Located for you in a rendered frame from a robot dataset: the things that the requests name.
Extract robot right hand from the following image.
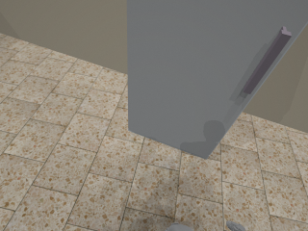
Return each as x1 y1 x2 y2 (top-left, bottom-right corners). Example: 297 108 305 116
226 220 245 231

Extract fridge door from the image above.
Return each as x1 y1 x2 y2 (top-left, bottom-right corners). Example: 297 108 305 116
126 0 308 159

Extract handle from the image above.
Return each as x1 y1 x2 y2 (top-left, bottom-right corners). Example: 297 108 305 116
243 26 292 94

